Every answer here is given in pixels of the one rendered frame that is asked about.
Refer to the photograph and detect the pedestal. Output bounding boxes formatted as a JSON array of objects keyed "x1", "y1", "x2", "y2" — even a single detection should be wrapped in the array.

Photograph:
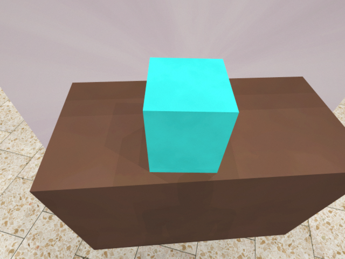
[{"x1": 30, "y1": 77, "x2": 345, "y2": 250}]

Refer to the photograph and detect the carton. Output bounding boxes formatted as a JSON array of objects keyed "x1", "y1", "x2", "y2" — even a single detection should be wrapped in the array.
[{"x1": 143, "y1": 57, "x2": 239, "y2": 173}]

